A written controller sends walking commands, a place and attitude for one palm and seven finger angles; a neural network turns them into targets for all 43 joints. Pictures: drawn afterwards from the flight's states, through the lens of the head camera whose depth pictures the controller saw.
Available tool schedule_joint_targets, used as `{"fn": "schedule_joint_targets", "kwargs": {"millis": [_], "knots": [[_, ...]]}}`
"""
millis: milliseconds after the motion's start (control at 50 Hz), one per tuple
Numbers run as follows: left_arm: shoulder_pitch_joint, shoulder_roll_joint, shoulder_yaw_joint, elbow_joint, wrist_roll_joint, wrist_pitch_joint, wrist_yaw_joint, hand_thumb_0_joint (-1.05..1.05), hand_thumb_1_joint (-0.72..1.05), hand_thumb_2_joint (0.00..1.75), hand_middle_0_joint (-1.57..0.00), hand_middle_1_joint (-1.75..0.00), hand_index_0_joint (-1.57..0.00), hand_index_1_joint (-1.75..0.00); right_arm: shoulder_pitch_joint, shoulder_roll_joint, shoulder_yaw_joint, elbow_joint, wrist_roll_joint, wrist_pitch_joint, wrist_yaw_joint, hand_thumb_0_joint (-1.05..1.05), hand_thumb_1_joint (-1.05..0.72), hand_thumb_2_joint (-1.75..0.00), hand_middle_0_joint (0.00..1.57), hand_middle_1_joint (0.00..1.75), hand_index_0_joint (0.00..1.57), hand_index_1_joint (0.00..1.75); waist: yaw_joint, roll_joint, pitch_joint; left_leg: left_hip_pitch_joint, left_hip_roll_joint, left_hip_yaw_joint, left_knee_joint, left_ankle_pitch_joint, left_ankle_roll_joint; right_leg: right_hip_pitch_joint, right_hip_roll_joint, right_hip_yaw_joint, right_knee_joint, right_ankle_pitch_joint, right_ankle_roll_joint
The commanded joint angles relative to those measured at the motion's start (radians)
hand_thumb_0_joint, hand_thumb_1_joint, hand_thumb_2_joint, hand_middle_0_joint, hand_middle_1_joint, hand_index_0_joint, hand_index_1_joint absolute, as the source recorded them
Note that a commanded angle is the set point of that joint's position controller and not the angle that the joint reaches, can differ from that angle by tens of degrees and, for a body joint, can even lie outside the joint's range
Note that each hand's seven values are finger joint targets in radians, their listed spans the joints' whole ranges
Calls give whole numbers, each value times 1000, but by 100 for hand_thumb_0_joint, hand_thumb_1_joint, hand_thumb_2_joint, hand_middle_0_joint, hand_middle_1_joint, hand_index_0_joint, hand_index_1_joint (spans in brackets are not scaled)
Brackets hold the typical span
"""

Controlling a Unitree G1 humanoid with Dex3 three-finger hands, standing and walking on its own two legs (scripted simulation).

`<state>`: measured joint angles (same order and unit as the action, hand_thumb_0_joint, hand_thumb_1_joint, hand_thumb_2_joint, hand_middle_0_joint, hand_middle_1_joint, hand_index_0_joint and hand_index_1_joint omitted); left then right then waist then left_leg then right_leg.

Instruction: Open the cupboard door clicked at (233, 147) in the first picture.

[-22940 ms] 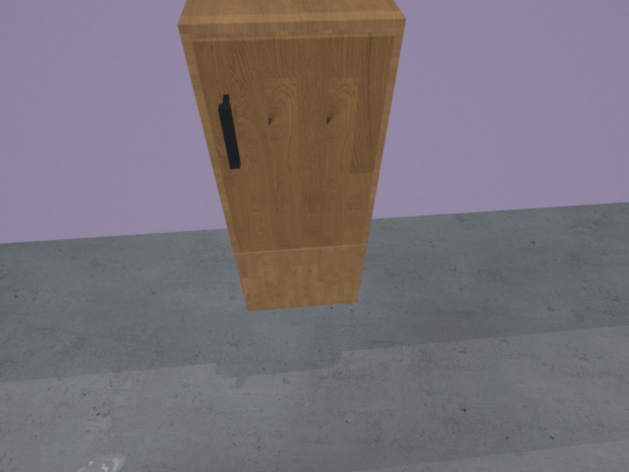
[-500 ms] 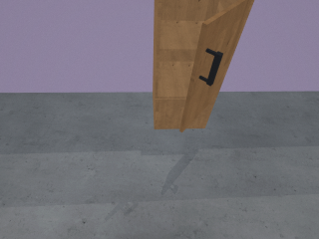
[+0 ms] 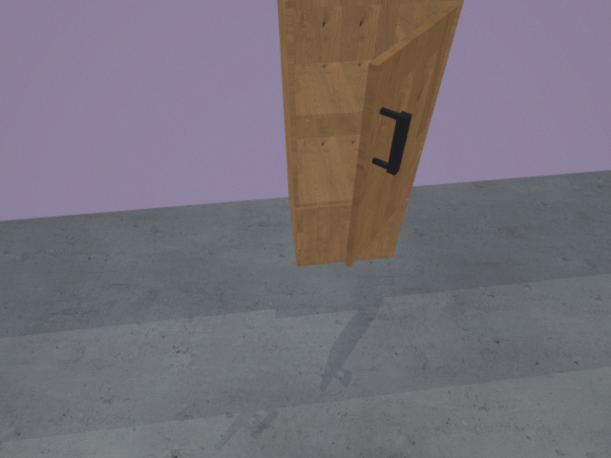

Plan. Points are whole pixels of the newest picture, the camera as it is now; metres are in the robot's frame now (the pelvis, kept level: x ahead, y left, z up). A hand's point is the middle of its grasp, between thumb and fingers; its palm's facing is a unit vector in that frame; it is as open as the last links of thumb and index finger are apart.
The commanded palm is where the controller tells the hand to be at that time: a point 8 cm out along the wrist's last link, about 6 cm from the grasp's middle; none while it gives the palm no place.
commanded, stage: let the arm hang, fingers relaxed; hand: left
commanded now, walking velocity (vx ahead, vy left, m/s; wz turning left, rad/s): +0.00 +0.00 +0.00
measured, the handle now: (389, 141) +0.71 -0.14 +0.02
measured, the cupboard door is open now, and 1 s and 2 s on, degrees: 47 47 47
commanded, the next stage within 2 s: look to check the result in 0.20 s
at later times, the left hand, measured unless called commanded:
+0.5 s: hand out of the picture -0.03 +0.15 -0.18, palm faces +0.04 -0.98 -0.17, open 7.4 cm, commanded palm none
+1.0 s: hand out of the picture +0.00 +0.16 -0.18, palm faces +0.04 -0.98 -0.19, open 7.4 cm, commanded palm none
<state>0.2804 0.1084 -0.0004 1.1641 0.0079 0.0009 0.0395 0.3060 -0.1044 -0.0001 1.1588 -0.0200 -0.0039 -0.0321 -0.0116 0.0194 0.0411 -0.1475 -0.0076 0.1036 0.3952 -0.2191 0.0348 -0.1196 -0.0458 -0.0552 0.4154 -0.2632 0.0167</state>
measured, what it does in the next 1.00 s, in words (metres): stands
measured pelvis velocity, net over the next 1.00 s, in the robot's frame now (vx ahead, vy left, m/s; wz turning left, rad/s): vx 0.01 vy -0.01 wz -0.01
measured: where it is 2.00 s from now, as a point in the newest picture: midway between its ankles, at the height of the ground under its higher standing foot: outside the picture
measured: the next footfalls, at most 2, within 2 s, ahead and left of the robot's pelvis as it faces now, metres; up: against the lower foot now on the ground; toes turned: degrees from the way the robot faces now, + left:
left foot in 1.86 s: +0.13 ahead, +0.08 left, +0.00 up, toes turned -29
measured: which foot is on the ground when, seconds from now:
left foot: down 0.00-1.00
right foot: down 0.00-1.00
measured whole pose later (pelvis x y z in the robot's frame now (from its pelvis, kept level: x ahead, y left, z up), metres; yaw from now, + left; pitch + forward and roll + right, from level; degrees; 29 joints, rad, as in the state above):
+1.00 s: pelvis +0.01 -0.01 +0.00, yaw -1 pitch -1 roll +0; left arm 0.28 0.12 0.01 1.16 0.01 0.00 0.04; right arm 0.27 -0.13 -0.01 1.16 -0.02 0.00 -0.04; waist 0.00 0.01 0.06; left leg -0.15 0.01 0.11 0.39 -0.23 0.02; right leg -0.12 -0.03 -0.05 0.40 -0.27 0.01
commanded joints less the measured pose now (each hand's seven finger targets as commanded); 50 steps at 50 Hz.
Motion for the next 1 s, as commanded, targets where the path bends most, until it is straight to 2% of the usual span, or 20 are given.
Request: {"fn": "schedule_joint_targets", "kwargs": {"millis": [0, 120, 140, 480, 600, 640, 720, 880, 920, 980], "knots": [[100, 89, 20, -2, -2, -12, 3, 0, 90, 90, -20, -30, -20, -30, 87, -77, -11, -11, 3, -5, -8, 0, -90, -90, 20, 30, 20, 30, 8, -21, 67, -33, 108, -111, -92, 80, 4, -62, -65, 63, -77, 109, -41], [107, 86, 21, -1, -2, -13, 4, 0, 90, 90, -20, -30, -20, -30, 96, -73, -13, -10, 5, -7, -9, 0, -90, -90, 20, 30, 20, 30, 6, 2, 64, -24, 108, -112, -92, 88, 4, -66, -67, 63, -77, 111, -40], [110, 90, 22, -3, -1, -15, 5, 0, 90, 90, -20, -30, -20, -30, 94, -75, -14, -9, 7, -5, -9, 0, -90, -90, 20, 30, 20, 30, 7, -20, 67, -25, 109, -111, -84, 97, 4, -67, -64, 61, -77, 118, -40], [116, 88, 20, 3, -1, -19, 6, 0, 90, 90, -20, -30, -20, -30, 84, -81, -15, -10, 6, -7, -9, 0, -90, -90, 20, 30, 20, 30, 2, -20, 48, 3, 110, -108, -78, 144, 3, -57, -70, 66, -84, 154, -38], [105, 94, 20, -1, 0, -20, 7, 0, 90, 90, -20, -30, -20, -30, 75, -85, -15, -7, 6, -7, -8, 0, -90, -90, 20, 30, 20, 30, 2, -14, 57, -1, 112, -107, -80, 149, 0, -53, -71, 62, -88, 158, -36], [108, 97, 21, -2, 0, -21, 6, 0, 90, 90, -20, -30, -20, -30, 68, -94, -16, -10, 8, -6, -8, 0, -90, -90, 20, 30, 20, 30, 5, -31, 62, 3, 112, -111, -79, 147, 1, -61, -70, 65, -91, 159, -37], [93, 99, 22, -6, -1, -21, 5, 0, 90, 90, -20, -30, -20, -30, 65, -93, -15, -8, 5, -7, -9, 0, -90, -90, 20, 30, 20, 30, 2, -17, 62, 0, 113, -108, -85, 152, -1, -53, -71, 65, -93, 164, -37], [84, 110, 24, -7, -2, -23, 4, 0, 90, 90, -20, -30, -20, -30, 52, -104, -16, -10, 5, -10, -9, 0, -90, -90, 20, 30, 20, 30, 3, -12, 28, 21, 115, -110, -80, 186, -2, -30, -74, 66, -94, 195, -39], [81, 105, 30, -12, -1, -15, 4, 0, 90, 90, -20, -30, -20, -30, 54, -103, -20, -9, 4, -3, -13, 0, -90, -90, 20, 30, 20, 30, 2, -20, 40, 30, 125, -91, -59, 181, -5, -59, -70, 81, -78, 213, -40], [56, 132, 57, -39, 3, 1, -1, 0, 90, 90, -20, -30, -20, -30, 47, -123, -37, -27, 4, 10, -19, 0, -90, -90, 20, 30, 20, 30, -4, -12, 40, 21, 141, -61, -11, 153, -9, -97, -68, 104, -30, 236, -49]]}}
